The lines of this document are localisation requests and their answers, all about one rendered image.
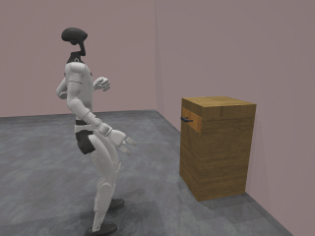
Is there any left robot hand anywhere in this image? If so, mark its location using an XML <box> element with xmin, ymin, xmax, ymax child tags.
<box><xmin>94</xmin><ymin>77</ymin><xmax>110</xmax><ymax>91</ymax></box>

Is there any robot shin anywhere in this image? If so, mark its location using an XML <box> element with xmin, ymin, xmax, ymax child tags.
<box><xmin>93</xmin><ymin>182</ymin><xmax>116</xmax><ymax>232</ymax></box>
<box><xmin>113</xmin><ymin>162</ymin><xmax>121</xmax><ymax>185</ymax></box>

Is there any cabinet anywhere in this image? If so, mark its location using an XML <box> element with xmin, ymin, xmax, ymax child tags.
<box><xmin>179</xmin><ymin>96</ymin><xmax>257</xmax><ymax>202</ymax></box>

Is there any robot right upper arm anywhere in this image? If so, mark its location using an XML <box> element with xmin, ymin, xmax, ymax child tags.
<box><xmin>66</xmin><ymin>62</ymin><xmax>87</xmax><ymax>110</ymax></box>

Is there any robot right shin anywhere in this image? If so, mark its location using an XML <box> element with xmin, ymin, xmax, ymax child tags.
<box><xmin>93</xmin><ymin>182</ymin><xmax>116</xmax><ymax>232</ymax></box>

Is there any robot left shin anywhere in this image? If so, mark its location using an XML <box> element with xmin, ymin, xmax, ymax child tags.
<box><xmin>113</xmin><ymin>162</ymin><xmax>121</xmax><ymax>185</ymax></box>

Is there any right robot hand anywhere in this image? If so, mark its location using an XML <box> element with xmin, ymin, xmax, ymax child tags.
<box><xmin>107</xmin><ymin>129</ymin><xmax>137</xmax><ymax>155</ymax></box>

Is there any handle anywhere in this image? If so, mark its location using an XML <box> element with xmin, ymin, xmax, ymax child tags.
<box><xmin>180</xmin><ymin>116</ymin><xmax>193</xmax><ymax>123</ymax></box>

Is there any drawer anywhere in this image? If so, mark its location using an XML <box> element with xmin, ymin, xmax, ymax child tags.
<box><xmin>182</xmin><ymin>107</ymin><xmax>202</xmax><ymax>134</ymax></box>

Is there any right robot forearm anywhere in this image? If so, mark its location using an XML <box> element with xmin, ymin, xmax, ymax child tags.
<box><xmin>69</xmin><ymin>98</ymin><xmax>112</xmax><ymax>137</ymax></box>

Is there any robot left upper arm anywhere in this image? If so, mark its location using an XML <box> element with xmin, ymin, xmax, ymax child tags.
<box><xmin>56</xmin><ymin>78</ymin><xmax>68</xmax><ymax>99</ymax></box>

